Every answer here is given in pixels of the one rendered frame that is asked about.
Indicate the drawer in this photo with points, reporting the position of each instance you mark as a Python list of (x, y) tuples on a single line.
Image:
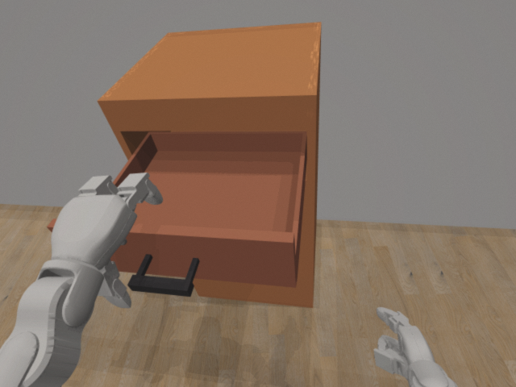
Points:
[(232, 199)]

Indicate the cabinet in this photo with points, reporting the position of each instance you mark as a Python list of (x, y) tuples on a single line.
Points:
[(237, 79)]

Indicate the left robot forearm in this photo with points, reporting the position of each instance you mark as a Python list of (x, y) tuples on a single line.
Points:
[(45, 346)]

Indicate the right robot forearm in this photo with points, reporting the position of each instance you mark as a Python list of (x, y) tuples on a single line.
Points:
[(426, 373)]

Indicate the right robot hand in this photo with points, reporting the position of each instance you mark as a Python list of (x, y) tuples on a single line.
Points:
[(395, 356)]

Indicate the left robot hand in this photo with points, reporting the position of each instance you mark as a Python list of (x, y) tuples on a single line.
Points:
[(92, 226)]

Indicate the handle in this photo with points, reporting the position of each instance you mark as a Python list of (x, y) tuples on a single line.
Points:
[(164, 285)]

